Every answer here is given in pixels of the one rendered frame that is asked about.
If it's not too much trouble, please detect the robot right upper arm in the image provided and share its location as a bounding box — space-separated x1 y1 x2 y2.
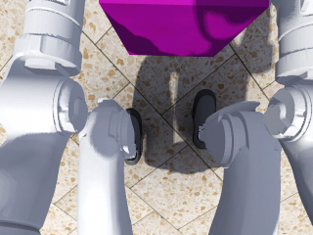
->
263 84 313 226

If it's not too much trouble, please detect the robot left shin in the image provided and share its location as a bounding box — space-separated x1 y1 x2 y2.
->
78 98 137 160

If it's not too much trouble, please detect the robot right forearm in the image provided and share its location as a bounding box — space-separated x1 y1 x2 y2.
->
271 0 313 87

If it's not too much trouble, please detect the robot left forearm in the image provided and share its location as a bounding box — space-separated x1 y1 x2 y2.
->
0 0 86 87

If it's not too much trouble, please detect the left robot thigh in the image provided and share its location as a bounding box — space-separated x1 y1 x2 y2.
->
76 107 134 235

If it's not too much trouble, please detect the carton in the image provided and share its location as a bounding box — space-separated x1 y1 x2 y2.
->
99 0 270 58

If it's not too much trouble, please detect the robot left upper arm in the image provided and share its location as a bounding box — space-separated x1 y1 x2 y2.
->
0 73 89 235

